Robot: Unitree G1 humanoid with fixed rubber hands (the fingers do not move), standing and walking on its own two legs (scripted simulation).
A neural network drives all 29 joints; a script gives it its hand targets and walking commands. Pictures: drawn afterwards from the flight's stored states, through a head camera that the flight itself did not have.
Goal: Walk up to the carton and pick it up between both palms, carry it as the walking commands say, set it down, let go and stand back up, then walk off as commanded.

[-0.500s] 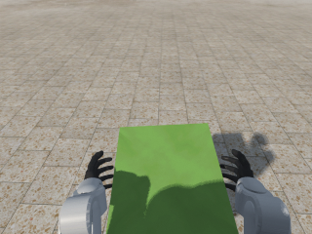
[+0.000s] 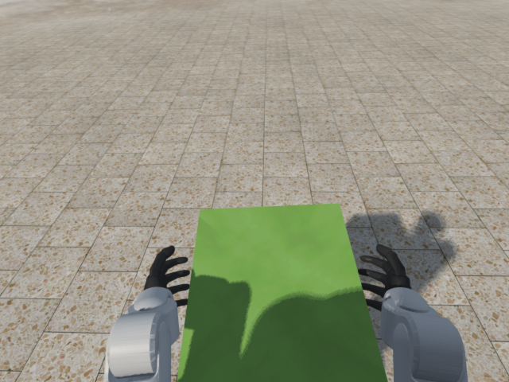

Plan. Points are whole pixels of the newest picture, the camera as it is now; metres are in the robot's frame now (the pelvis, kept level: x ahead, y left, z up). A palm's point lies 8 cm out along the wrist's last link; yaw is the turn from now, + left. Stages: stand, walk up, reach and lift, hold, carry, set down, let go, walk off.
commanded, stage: carry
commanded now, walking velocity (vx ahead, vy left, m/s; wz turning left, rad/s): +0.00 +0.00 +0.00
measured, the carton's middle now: (274, 302) +0.29 +0.00 +0.00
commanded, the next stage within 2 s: none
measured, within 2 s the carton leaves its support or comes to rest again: neither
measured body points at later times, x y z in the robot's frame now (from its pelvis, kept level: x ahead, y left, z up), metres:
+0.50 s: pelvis +0.04 +0.01 +0.00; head +0.03 +0.01 +0.45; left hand +0.32 +0.18 +0.06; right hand +0.32 -0.16 +0.06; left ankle +0.01 +0.12 -0.73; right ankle +0.10 -0.12 -0.73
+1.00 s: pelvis +0.06 +0.02 +0.00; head +0.04 +0.02 +0.45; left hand +0.34 +0.18 +0.05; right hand +0.33 -0.16 +0.05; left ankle +0.01 +0.12 -0.73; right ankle +0.10 -0.12 -0.73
